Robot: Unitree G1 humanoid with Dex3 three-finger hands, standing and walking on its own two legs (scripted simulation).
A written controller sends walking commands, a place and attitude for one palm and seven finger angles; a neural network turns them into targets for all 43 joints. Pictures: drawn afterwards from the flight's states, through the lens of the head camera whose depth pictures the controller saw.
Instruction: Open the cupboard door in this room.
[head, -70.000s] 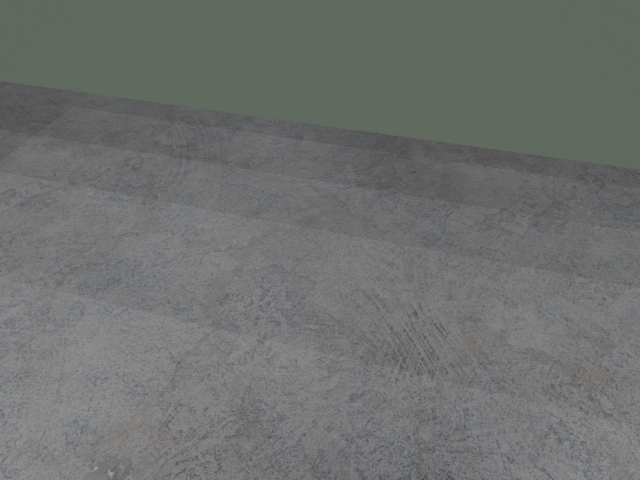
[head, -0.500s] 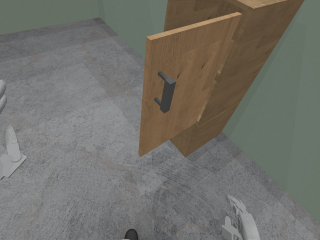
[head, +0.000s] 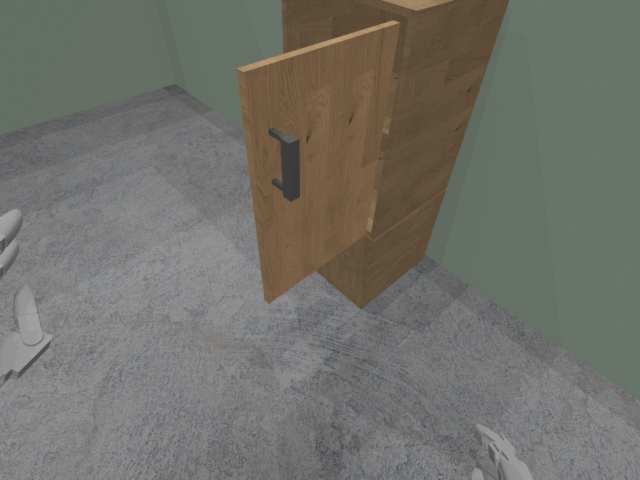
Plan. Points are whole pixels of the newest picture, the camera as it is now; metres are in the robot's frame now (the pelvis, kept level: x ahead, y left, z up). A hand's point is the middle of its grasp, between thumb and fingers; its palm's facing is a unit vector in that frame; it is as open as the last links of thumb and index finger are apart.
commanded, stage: stop stepping back and stand still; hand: left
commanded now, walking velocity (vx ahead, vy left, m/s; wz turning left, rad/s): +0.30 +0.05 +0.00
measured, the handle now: (283, 164) +0.62 +0.07 +0.07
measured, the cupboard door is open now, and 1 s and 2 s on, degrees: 91 91 91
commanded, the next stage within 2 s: let the arm hang, fingers relaxed in 0.54 s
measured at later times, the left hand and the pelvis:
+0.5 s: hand out of the picture +0.19 +0.29 +0.18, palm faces +0.42 -0.76 -0.50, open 7.4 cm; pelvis -0.01 +0.03 +0.00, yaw +1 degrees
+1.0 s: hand out of the picture -0.01 +0.22 -0.17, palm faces +0.07 -0.98 -0.19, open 7.0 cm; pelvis -0.04 +0.04 +0.00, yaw +4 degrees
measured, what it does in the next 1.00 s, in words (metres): steps on the spot: left foot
